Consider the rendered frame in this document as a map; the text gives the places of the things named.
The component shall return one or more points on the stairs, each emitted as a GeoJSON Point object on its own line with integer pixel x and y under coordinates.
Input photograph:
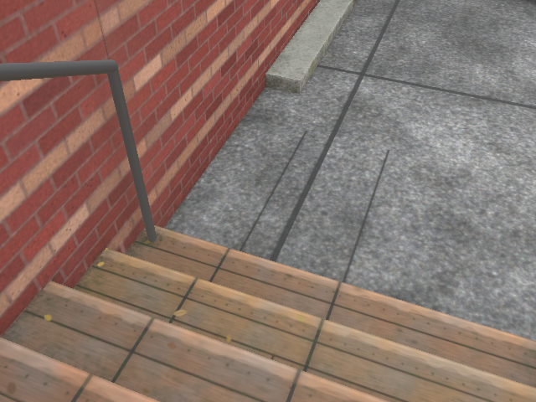
{"type": "Point", "coordinates": [182, 319]}

